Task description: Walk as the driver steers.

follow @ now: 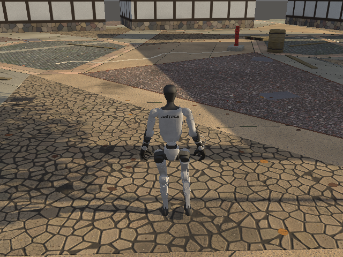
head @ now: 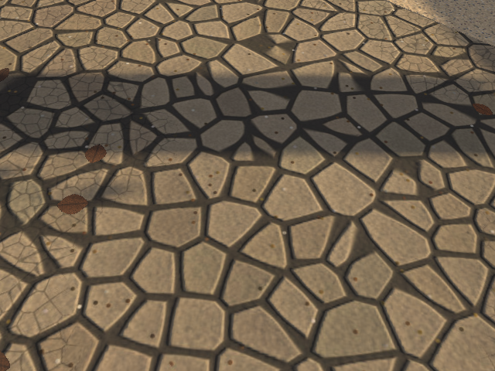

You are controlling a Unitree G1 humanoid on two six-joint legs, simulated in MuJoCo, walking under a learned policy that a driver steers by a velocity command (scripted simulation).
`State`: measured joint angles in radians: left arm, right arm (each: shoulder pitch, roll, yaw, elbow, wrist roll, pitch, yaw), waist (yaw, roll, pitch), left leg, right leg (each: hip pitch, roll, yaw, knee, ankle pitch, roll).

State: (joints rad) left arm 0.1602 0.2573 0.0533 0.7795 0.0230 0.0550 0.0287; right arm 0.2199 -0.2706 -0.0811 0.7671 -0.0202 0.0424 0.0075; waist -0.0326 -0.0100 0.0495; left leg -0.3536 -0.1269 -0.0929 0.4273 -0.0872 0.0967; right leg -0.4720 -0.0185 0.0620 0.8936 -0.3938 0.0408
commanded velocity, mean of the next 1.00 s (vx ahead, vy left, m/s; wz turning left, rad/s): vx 0.01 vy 0.00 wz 0.53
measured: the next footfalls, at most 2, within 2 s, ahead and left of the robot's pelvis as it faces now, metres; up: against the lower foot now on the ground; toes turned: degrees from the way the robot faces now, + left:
right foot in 0.16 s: +0.05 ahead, -0.13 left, +0.00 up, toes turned +10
left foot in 0.60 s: -0.02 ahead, +0.08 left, +0.00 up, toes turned +24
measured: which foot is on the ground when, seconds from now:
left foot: down 0.00-0.16, up 0.18-0.58, down 0.60-1.00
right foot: up 0.00-0.14, down 0.16-0.60, up 0.62-1.00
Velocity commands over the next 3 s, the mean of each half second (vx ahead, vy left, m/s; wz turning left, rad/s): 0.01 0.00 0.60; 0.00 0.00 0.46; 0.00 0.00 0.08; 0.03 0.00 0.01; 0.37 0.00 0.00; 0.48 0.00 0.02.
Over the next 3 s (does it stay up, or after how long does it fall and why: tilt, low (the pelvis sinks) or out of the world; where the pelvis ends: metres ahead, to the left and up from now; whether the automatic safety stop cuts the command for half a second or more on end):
stays up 0.39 0.24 0.01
